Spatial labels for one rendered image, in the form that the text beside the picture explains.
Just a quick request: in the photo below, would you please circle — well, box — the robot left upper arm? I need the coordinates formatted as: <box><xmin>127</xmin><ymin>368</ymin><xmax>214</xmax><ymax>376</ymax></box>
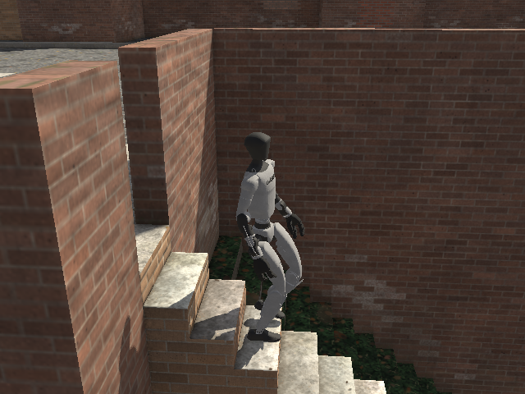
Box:
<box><xmin>263</xmin><ymin>159</ymin><xmax>275</xmax><ymax>169</ymax></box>

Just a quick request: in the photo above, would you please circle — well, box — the robot right hand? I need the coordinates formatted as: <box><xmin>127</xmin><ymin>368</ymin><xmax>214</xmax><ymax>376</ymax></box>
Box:
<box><xmin>253</xmin><ymin>257</ymin><xmax>277</xmax><ymax>281</ymax></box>

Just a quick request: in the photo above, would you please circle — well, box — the robot head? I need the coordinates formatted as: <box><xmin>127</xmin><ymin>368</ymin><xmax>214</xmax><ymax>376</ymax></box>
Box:
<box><xmin>244</xmin><ymin>132</ymin><xmax>271</xmax><ymax>172</ymax></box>

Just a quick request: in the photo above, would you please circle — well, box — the robot right upper arm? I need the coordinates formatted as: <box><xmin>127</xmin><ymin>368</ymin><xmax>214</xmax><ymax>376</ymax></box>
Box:
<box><xmin>236</xmin><ymin>173</ymin><xmax>259</xmax><ymax>222</ymax></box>

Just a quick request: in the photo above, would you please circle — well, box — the robot left forearm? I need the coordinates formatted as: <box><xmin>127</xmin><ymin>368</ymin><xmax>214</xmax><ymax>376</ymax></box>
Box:
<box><xmin>275</xmin><ymin>192</ymin><xmax>292</xmax><ymax>218</ymax></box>

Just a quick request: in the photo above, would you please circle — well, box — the robot left hand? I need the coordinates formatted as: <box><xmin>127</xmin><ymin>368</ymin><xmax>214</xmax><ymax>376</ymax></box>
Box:
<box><xmin>285</xmin><ymin>213</ymin><xmax>305</xmax><ymax>239</ymax></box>

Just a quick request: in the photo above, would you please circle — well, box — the robot right forearm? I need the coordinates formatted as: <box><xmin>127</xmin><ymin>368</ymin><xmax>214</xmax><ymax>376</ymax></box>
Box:
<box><xmin>237</xmin><ymin>213</ymin><xmax>263</xmax><ymax>259</ymax></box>

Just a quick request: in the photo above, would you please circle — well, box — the left robot foot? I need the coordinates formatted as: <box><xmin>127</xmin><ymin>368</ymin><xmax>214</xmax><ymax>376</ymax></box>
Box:
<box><xmin>254</xmin><ymin>300</ymin><xmax>285</xmax><ymax>319</ymax></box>

